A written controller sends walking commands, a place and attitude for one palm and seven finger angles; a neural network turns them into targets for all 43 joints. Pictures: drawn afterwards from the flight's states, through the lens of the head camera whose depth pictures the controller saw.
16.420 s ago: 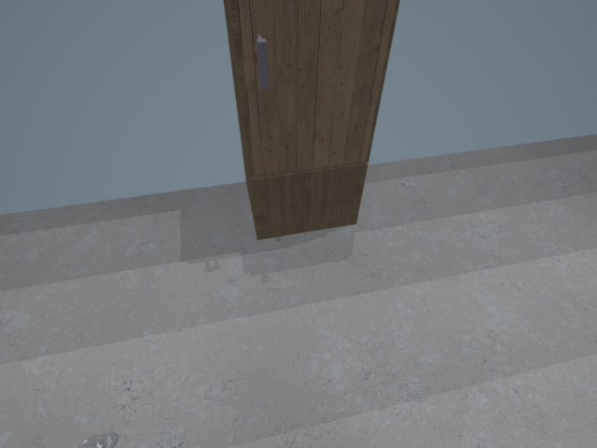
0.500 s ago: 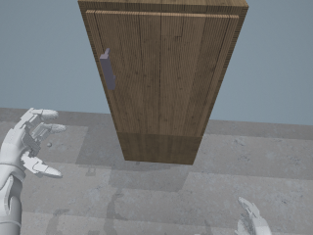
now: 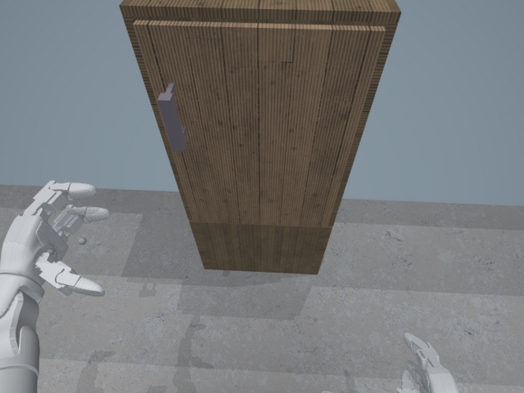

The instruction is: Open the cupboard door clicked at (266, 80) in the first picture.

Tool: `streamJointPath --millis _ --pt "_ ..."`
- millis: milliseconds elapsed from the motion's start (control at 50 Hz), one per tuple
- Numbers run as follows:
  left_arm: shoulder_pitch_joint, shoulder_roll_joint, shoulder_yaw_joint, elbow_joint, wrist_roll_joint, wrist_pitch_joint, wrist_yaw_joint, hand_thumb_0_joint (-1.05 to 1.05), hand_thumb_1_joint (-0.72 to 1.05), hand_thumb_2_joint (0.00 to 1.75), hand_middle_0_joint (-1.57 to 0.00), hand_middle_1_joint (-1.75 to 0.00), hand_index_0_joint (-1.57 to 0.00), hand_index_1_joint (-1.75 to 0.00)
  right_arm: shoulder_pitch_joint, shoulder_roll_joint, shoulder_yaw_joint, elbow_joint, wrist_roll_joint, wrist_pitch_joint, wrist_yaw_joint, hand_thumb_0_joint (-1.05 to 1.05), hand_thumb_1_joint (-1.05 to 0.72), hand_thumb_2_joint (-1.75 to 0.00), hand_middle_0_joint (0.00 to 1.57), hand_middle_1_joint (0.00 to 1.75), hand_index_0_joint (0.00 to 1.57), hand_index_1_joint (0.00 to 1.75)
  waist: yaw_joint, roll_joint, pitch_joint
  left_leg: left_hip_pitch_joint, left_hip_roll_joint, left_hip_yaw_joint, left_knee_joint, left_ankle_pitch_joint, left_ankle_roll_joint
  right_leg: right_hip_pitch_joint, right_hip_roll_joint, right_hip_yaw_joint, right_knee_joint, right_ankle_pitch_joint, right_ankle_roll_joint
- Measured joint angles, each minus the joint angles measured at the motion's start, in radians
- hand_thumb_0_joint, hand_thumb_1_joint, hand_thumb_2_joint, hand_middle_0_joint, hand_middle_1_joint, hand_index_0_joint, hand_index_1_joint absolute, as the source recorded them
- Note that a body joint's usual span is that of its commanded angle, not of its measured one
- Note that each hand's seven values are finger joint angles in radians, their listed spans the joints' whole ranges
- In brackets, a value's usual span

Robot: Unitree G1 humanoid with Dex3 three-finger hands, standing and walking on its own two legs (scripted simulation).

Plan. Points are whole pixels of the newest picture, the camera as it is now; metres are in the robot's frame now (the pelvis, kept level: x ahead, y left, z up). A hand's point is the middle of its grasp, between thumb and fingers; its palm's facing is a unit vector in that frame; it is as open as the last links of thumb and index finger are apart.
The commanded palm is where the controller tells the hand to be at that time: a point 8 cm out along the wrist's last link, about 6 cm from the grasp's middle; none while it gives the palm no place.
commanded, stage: raise the hand with hooked fingers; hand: left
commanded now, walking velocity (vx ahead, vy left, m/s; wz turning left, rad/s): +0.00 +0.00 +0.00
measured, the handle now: (175, 117) +0.60 +0.22 +0.07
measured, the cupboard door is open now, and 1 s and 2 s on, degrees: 0 0 0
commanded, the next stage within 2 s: move the hooked fingers beside the handle in 0.02 s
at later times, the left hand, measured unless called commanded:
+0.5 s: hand (98, 209) +0.35 +0.27 +0.09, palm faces +0.01 -1.00 -0.01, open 14.0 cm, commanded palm +0.32 +0.33 +0.09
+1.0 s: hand (118, 174) +0.42 +0.27 +0.09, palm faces -0.02 -1.00 +0.01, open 14.0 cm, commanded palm +0.40 +0.32 +0.08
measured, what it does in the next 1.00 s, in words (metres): stands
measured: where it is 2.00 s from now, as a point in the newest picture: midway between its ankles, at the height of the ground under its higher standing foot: outside the picture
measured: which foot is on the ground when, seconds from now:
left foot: down 0.00-1.00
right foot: down 0.00-1.00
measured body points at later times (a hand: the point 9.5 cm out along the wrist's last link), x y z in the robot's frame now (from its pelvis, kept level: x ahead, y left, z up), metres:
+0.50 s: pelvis -0.01 +0.00 +0.00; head +0.04 +0.01 +0.44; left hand +0.34 +0.33 +0.09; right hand +0.13 -0.25 -0.09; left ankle -0.03 +0.13 -0.71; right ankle +0.04 -0.13 -0.71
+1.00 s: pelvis -0.01 +0.01 -0.01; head +0.07 +0.02 +0.43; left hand +0.41 +0.32 +0.09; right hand +0.06 -0.26 -0.11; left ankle -0.03 +0.13 -0.71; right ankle +0.04 -0.13 -0.71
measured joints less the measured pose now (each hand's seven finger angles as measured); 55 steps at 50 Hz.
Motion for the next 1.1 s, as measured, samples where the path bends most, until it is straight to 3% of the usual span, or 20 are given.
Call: streamJointPath --millis 180,300,580,720,1100 --pt "-0.019 0.005 -0.004 0.022 -0.002 0.005 -0.008 -0.01 -0.5 0.3 -0.3 -1.2 -0.3 -1.2 -0.009 0.002 0.008 -0.006 0.001 -0.004 -0.003 0.01 -0.9 -0.9 0.2 0.3 0.2 0.3 0.006 0.0 0.0 -0.007 -0.004 -0.002 0.008 0.0 0.003 -0.004 -0.004 0.0 0.005 0.002 0.003" --pt "-0.12 0.01 -0.025 0.096 0.024 0.001 0.002 -0.01 -0.51 0.3 -0.3 -1.2 -0.3 -1.2 -0.014 0.0 0.011 0.011 -0.001 -0.003 -0.013 0.01 -0.9 -0.9 0.2 0.3 0.2 0.3 0.007 -0.007 0.008 -0.028 -0.009 -0.009 0.021 0.002 0.005 -0.019 -0.01 -0.006 0.012 0.003 0.004" --pt "-0.298 0.084 0.022 0.306 0.061 -0.029 -0.003 -0.01 -0.5 0.3 -0.3 -1.2 -0.3 -1.2 0.031 -0.009 0.007 0.012 -0.008 0.048 0.01 0.01 -0.9 -0.9 0.2 0.3 0.2 0.3 -0.042 -0.02 -0.007 -0.09 -0.002 0.011 0.041 -0.003 0.007 -0.091 -0.001 0.015 0.029 0.01 0.004" --pt "-0.363 0.11 0.03 0.381 0.066 -0.053 -0.019 -0.01 -0.5 0.3 -0.3 -1.2 -0.3 -1.2 0.067 -0.021 -0.004 0.025 -0.006 0.08 0.012 0.01 -0.9 -0.9 0.2 0.3 0.2 0.3 -0.05 -0.021 -0.009 -0.124 -0.001 0.011 0.057 -0.008 0.01 -0.123 0.0 0.017 0.038 0.01 0.006" --pt "-0.619 0.193 0.039 0.634 0.156 -0.089 0.014 -0.01 -0.5 0.3 -0.3 -1.2 -0.3 -1.2 0.076 -0.009 0.005 0.015 -0.018 0.161 0.031 0.0 -0.9 -0.9 0.2 0.3 0.2 0.3 -0.103 -0.029 -0.022 -0.226 0.005 0.013 0.105 -0.02 0.014 -0.219 0.005 0.023 0.067 0.012 0.009"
